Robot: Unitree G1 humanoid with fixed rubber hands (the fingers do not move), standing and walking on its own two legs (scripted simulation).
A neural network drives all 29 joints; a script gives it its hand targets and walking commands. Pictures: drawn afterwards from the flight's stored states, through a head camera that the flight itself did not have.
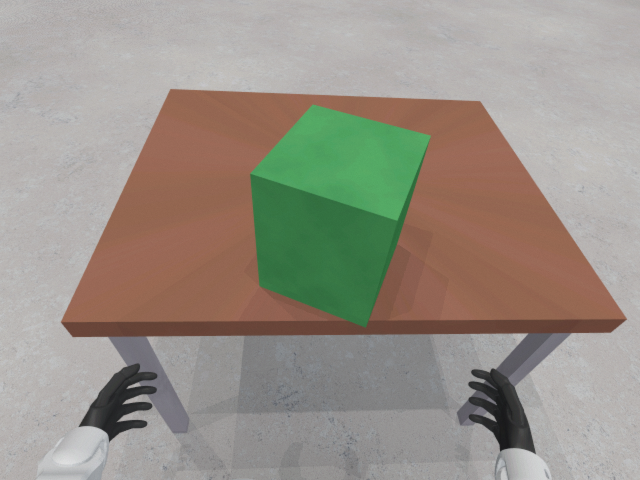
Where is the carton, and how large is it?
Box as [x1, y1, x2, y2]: [250, 105, 430, 327]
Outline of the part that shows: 312,105 250,173 259,285 365,327 396,245 430,136 320,106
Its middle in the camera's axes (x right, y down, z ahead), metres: +0.03 -0.03 +0.64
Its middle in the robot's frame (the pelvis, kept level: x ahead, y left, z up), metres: +0.50 -0.02 +0.03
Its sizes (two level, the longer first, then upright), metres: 0.210 0.200 0.250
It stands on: a table, 0.67 m high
